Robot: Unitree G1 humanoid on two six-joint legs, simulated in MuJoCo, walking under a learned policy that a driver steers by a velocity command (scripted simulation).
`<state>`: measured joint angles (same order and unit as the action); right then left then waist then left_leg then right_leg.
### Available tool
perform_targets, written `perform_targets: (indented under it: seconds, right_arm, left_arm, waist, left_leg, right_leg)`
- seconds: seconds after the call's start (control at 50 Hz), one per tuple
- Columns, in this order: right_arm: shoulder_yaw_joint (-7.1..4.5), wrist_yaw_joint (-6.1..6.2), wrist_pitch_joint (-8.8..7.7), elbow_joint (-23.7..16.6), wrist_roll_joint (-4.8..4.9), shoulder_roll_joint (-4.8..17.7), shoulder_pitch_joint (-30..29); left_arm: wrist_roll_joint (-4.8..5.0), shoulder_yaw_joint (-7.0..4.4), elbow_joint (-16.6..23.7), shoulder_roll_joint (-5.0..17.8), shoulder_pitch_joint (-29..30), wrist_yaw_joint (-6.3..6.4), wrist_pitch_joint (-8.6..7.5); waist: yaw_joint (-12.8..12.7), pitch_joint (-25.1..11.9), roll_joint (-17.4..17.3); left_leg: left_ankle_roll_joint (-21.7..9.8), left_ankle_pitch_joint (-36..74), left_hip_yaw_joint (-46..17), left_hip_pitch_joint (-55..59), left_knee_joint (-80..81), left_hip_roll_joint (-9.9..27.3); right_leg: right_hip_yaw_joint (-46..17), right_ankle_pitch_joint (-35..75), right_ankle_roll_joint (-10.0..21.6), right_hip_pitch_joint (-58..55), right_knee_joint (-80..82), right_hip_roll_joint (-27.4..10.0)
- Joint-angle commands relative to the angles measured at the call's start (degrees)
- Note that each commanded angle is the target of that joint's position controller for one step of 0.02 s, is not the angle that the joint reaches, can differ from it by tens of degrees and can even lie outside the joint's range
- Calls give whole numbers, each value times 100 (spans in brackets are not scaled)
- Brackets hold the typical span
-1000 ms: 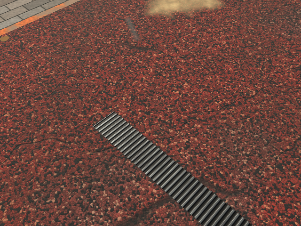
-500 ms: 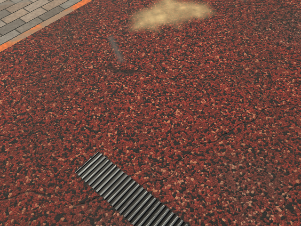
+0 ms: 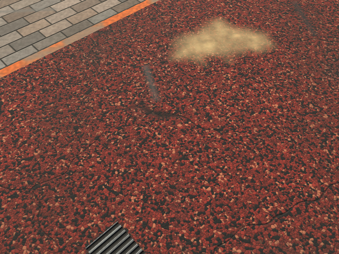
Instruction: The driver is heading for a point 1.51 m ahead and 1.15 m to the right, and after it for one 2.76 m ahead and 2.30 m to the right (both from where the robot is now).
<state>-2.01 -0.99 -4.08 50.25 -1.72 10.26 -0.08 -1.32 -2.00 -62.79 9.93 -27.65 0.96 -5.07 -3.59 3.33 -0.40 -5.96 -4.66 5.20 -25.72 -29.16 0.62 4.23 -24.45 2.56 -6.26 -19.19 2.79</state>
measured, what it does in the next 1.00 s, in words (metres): walks ahead, turning right: right foot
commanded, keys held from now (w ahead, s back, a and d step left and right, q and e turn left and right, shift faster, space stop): e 1.00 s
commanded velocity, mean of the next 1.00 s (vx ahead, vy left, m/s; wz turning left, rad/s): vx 0.10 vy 0.00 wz -0.48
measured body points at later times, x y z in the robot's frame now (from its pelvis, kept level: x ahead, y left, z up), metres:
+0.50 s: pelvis +0.12 +0.00 +0.01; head +0.15 -0.02 +0.45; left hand +0.29 +0.21 -0.12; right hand +0.11 -0.26 -0.14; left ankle +0.13 +0.08 -0.72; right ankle +0.14 -0.09 -0.72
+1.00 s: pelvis +0.12 +0.01 +0.01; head +0.16 +0.00 +0.46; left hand +0.34 +0.21 -0.12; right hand +0.11 -0.29 -0.10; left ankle +0.17 +0.11 -0.71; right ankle +0.14 -0.09 -0.72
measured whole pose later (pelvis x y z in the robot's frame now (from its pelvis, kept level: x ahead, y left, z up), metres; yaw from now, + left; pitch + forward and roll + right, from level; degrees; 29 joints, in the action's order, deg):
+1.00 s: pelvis +0.12 +0.01 +0.01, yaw -31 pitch +2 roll +0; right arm -2.8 2.4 1.7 44.3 -0.1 14.1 9.2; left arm -1.0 -5.3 -46.5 16.0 -12.1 -0.7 2.8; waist -2.1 2.5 1.6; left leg 0.1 -22.4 -2.6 -17.5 -35.7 -2.2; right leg -9.0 -6.6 3.1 19.8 -25.7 7.5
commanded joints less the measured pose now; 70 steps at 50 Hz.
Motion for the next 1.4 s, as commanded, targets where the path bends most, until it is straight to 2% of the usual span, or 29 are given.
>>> perform_targets:
  seconds: [0.02,0.04,0.06,0.08,0.12,0.18,0.24,0.34,0.48,0.5,0.52,0.54,0.56,0.6,0.66,0.7,0.78,0.9,0.96,1.0,1.02,1.04,1.06,1.08,1.1,1.12,1.16,1.26,1.4]
  right_arm:
    - [-431,175,-182,457,-262,1456,2790]
    - [-456,124,-91,415,-26,1472,2678]
    - [-375,105,-68,306,101,1222,2043]
    - [-257,110,-94,213,111,823,1526]
    - [-135,182,-107,248,123,439,1302]
    - [-146,241,-154,242,94,625,1431]
    - [-151,290,-128,195,77,718,1433]
    - [-179,347,2,199,84,856,1586]
    - [-353,336,327,144,15,1175,1748]
    - [-383,334,377,167,4,1212,1809]
    - [-371,306,420,139,-7,1087,2043]
    - [-245,271,438,-307,110,594,1827]
    - [-260,313,541,-363,44,810,1337]
    - [-256,294,538,-384,141,735,1197]
    - [-311,281,533,-350,-24,893,1347]
    - [-288,274,595,-394,18,798,1399]
    - [-257,308,670,-601,58,794,1110]
    - [-221,327,601,-834,125,845,946]
    - [-204,353,534,-866,180,867,1218]
    - [-192,392,474,-760,189,836,1747]
    - [-258,444,438,-755,122,1139,1866]
    - [-372,470,445,-916,23,1754,1695]
    - [-402,421,474,-1054,-38,1875,1189]
    - [-291,397,455,-1140,-32,1464,1011]
    - [-209,372,438,-1183,12,1179,682]
    - [-181,355,433,-1265,28,1096,491]
    - [-173,366,425,-1308,30,1087,631]
    - [-283,350,423,-1081,27,1339,1496]
    - [-396,168,461,-1046,13,1648,1326]
  left_arm:
    - [336,33,383,206,-496,-13,-29]
    - [307,-96,265,533,-669,51,15]
    - [185,-178,346,684,-215,83,79]
    - [119,-160,457,532,154,77,91]
    - [-22,-220,496,452,295,18,245]
    - [-28,-263,546,298,168,-57,466]
    - [-47,-272,791,307,605,-76,591]
    - [-52,-178,1220,273,1404,-175,666]
    - [-30,-237,1645,475,1708,-207,669]
    - [-31,-246,1642,492,1535,-189,596]
    - [-78,-362,1587,925,1228,-132,498]
    - [-20,-571,1670,1763,1095,-70,490]
    - [83,-613,1499,1685,547,-46,540]
    - [72,-485,1588,1277,1176,27,636]
    - [105,-375,1832,980,1778,34,657]
    - [97,-415,1820,1154,1617,-18,595]
    - [47,-461,1823,1338,1420,-41,612]
    - [-8,-516,1928,1476,1478,-120,682]
    - [2,-529,1977,1482,1648,-164,720]
    - [85,-526,2024,1450,1895,-166,765]
    - [139,-471,2085,1242,1879,-138,758]
    - [209,-381,2199,826,1679,-112,730]
    - [-10,-477,2129,1237,1717,-73,716]
    - [-84,-542,2092,1435,1706,-105,720]
    - [-70,-557,1971,1397,1500,-157,749]
    - [-55,-555,1878,1363,1297,-214,800]
    - [-15,-523,1842,1313,1225,-316,859]
    - [37,-389,2163,1134,1882,-384,927]
    - [142,-285,2441,1107,1958,-404,897]
  waist:
    - [1027,-1853,-872]
    - [937,-2313,-892]
    - [660,-1611,-313]
    - [515,-916,-200]
    - [266,-365,-335]
    - [43,-522,-393]
    - [13,-440,-495]
    - [228,-447,-622]
    - [420,-371,-528]
    - [288,-460,-268]
    - [215,-722,667]
    - [191,-742,2128]
    - [-163,-988,1099]
    - [179,-477,499]
    - [421,-612,509]
    - [417,-777,349]
    - [259,-676,601]
    - [177,-663,706]
    - [283,-707,796]
    - [596,-681,735]
    - [596,-604,269]
    - [415,-643,-1066]
    - [381,-263,-1121]
    - [228,-170,-660]
    - [8,-96,-475]
    - [-83,-153,-588]
    - [56,-271,-749]
    - [575,-393,-810]
    - [567,-556,-1143]
  left_leg:
    - [-950,1524,-2407,4379,258,2029]
    - [-1381,3109,-3551,4312,674,2716]
    - [-1206,3331,-2598,3490,686,2408]
    - [-988,3509,-1869,2700,868,2186]
    - [-528,3199,-953,1743,1227,1678]
    - [-522,3629,-380,1414,1298,1581]
    - [-547,3227,20,1384,1333,1535]
    - [-525,2619,455,1497,1185,1546]
    - [-344,1297,298,1854,309,2032]
    - [-97,955,441,1694,-180,1917]
    - [268,171,777,1256,-1385,1451]
    - [762,-3008,969,-494,-2791,187]
    - [808,-3532,-95,-737,-3691,81]
    - [803,-2605,-496,-878,-3765,254]
    - [777,-1889,-550,-614,-3483,167]
    - [814,-1855,-602,-524,-3266,114]
    - [869,-1890,-695,-515,-2553,55]
    - [759,-1968,-753,64,-1666,-171]
    - [611,-2006,-737,698,-898,-349]
    - [467,-1365,-648,1644,517,-439]
    - [326,-1478,-1209,2124,1355,166]
    - [-147,-1999,-2892,2525,1916,1786]
    - [-674,-1460,-3301,1509,2018,2354]
    - [-754,-825,-2902,1094,1853,2128]
    - [-575,-373,-2209,967,1693,1694]
    - [-407,-35,-1679,1132,1568,1355]
    - [-415,814,-1160,1586,1339,1155]
    - [-618,1698,-967,2694,1007,1486]
    - [-436,1924,-455,2178,516,1662]
  right_leg:
    - [99,2222,148,2869,-4339,-379]
    - [-357,-804,120,3394,-5541,201]
    - [-777,-427,143,3499,-5707,-172]
    - [-701,-135,111,3594,-5483,-362]
    - [-635,203,56,3321,-4930,-597]
    - [-462,559,-46,3099,-4876,-445]
    - [-358,1004,-110,3459,-4323,-539]
    - [-25,1531,-80,3140,-2833,-548]
    - [157,404,185,2741,-1642,-421]
    - [66,985,254,2276,-995,-389]
    - [-846,2035,447,1592,-268,-867]
    - [-3171,4527,1486,851,16,-2471]
    - [-3129,4735,1967,790,-12,-2557]
    - [-2284,3902,1645,1335,77,-1923]
    - [-1835,3931,1270,1448,56,-1367]
    - [-1892,3892,1268,1383,40,-1331]
    - [-2303,2571,1256,1458,221,-1277]
    - [-2865,1801,1165,1772,240,-1180]
    - [-3149,2009,980,1950,151,-1087]
    - [-3113,1629,596,2409,-17,-792]
    - [-2819,792,229,2939,-426,-399]
    - [-1688,-352,-119,3850,-1801,494]
    - [-1008,-746,-204,4055,-3031,620]
    - [-1172,-502,-211,3676,-3799,330]
    - [-1129,-151,-221,3552,-4246,295]
    - [-1038,112,-275,3576,-4599,279]
    - [-831,214,-438,3791,-4873,214]
    - [-599,-10,-665,4030,-3864,-38]
    - [13,-133,-307,2535,-1981,-81]
Keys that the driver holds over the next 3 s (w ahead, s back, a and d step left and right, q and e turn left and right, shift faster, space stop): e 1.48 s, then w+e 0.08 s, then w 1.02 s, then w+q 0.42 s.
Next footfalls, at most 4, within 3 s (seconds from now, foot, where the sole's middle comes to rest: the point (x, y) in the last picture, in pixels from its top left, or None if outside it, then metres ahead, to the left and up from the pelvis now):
0.52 right None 0.17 -0.11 -0.76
1.02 left None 0.21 0.09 -0.76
1.46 right None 0.04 -0.07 -0.76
2.02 left None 0.36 -0.15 -0.76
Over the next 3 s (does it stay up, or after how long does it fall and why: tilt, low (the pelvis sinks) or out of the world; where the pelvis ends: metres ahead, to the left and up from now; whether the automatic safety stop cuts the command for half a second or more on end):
stays up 0.49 -0.53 0.01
